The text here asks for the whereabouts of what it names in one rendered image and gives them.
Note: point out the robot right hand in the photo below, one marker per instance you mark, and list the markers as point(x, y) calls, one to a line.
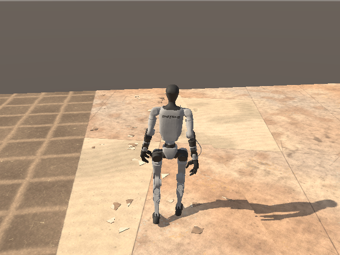
point(196, 166)

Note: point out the robot left upper arm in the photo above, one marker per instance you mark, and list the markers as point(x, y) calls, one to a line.
point(152, 120)

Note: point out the robot torso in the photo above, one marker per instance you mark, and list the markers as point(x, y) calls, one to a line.
point(170, 128)

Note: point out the right robot forearm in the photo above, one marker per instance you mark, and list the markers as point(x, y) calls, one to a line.
point(193, 147)

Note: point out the left robot forearm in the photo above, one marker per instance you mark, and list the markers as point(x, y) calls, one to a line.
point(146, 141)

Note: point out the robot right shin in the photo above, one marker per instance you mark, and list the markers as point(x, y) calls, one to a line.
point(180, 191)

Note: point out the robot left hand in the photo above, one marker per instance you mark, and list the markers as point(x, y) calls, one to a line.
point(144, 154)

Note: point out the robot right upper arm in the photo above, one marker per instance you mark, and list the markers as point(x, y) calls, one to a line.
point(189, 122)

